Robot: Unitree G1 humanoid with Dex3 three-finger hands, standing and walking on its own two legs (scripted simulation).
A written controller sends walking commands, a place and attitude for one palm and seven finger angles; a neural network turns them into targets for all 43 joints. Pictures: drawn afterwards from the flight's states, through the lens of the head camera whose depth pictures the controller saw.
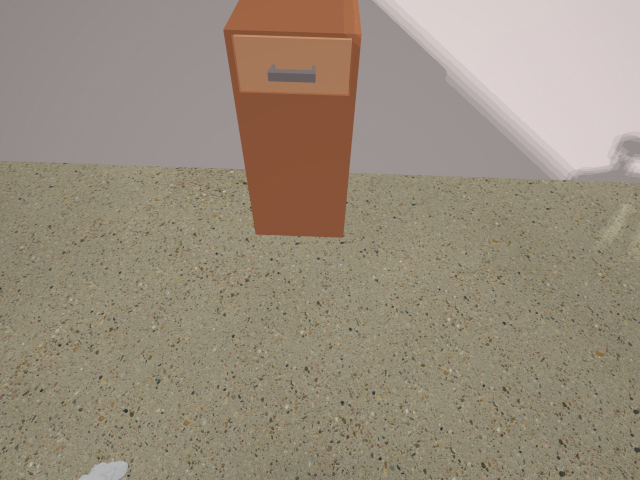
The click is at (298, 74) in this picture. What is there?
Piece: drawer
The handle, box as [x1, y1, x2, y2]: [268, 64, 315, 82]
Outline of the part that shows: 268,69 268,80 306,82 315,81 314,66 312,66 311,70 275,69 274,65 272,64 271,68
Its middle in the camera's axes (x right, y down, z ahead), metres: -0.08 -0.48 +1.12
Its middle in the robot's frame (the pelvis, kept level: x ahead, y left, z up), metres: +1.15 +0.14 -0.03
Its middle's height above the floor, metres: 0.74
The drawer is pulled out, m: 0.00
